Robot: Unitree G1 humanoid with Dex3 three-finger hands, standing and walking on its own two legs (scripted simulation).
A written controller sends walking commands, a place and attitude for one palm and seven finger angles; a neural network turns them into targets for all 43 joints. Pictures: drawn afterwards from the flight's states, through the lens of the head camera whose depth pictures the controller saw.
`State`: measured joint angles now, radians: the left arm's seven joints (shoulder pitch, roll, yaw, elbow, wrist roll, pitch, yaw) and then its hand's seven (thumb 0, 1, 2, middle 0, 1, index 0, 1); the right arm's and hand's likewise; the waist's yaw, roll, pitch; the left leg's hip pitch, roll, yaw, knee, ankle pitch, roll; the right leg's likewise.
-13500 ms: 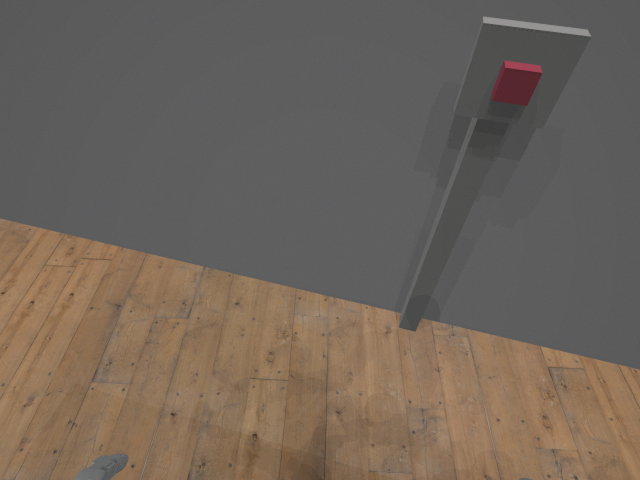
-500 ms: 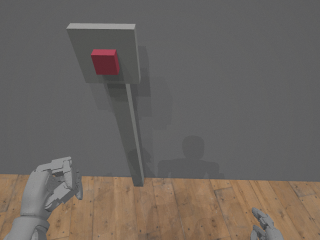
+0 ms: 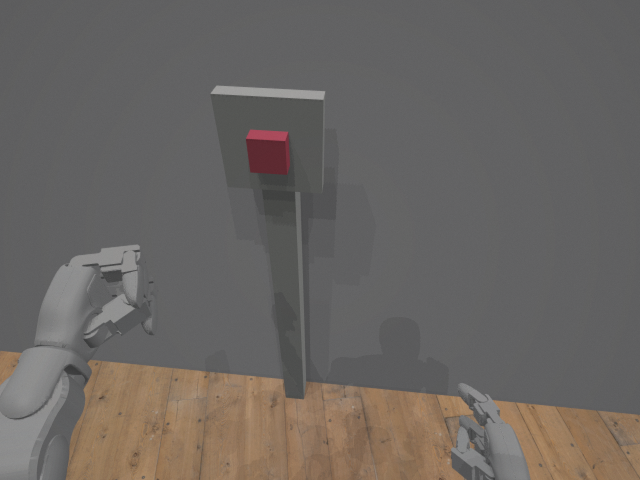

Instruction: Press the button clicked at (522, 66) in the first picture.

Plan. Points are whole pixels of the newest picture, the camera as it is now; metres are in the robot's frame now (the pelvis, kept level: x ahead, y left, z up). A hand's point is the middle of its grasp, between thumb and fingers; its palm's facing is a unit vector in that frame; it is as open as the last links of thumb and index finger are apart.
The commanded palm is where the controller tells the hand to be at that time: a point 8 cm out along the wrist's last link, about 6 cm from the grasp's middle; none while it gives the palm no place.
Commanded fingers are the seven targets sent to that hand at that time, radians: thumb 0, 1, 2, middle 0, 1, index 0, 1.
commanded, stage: raise the hand and make a fist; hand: left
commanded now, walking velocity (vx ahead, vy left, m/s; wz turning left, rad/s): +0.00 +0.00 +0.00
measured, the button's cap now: (269, 151) +0.52 +0.15 +0.17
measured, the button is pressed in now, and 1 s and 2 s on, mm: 0 0 0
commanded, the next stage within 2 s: aim a knuckle at the button in 0.44 s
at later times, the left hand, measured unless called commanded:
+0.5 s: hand (158, 314) +0.22 +0.19 +0.17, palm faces +0.09 -0.99 -0.07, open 3.1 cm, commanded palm +0.18 +0.24 +0.17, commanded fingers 0.00 0.90 0.90 -1.30 -1.50 -1.30 -1.50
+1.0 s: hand (216, 256) +0.32 +0.17 +0.15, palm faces +0.04 -1.00 -0.03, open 3.1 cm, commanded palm +0.29 +0.22 +0.16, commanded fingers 0.00 0.90 0.90 -1.30 -1.50 -1.30 -1.50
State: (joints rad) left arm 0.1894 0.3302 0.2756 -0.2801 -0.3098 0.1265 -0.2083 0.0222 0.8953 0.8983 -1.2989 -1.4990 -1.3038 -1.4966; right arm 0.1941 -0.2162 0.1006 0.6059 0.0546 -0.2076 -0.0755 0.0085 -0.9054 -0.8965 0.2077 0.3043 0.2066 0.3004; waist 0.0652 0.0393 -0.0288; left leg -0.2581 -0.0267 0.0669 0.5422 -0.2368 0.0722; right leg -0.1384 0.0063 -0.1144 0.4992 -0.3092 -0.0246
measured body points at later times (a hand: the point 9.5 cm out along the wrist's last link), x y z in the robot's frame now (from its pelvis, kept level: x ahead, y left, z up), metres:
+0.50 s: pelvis -0.02 -0.02 +0.00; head -0.06 -0.04 +0.45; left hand +0.21 +0.25 +0.17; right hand +0.18 -0.24 -0.06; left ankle +0.04 +0.07 -0.73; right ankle -0.02 -0.10 -0.73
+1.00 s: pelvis +0.02 -0.03 +0.00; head +0.00 -0.05 +0.45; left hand +0.31 +0.23 +0.15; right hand +0.20 -0.27 -0.07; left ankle +0.04 +0.07 -0.73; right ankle -0.02 -0.10 -0.73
